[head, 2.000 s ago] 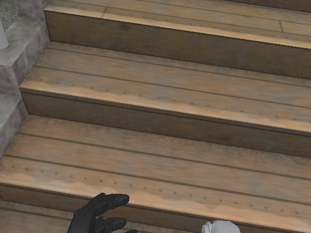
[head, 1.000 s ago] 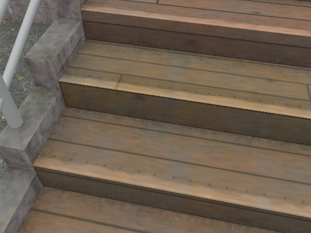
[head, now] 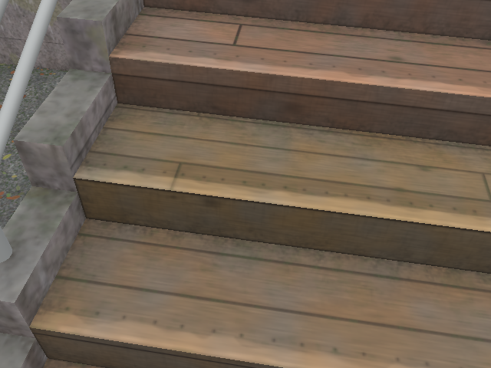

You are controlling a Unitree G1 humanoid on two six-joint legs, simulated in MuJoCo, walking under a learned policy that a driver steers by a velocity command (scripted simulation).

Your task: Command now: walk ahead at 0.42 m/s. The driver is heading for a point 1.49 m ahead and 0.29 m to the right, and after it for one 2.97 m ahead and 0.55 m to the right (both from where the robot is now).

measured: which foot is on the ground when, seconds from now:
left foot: down 0.00-0.26, up 0.28-0.70, down 0.72-1.00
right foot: up 0.00-0.24, down 0.26-0.78, up 0.80-1.00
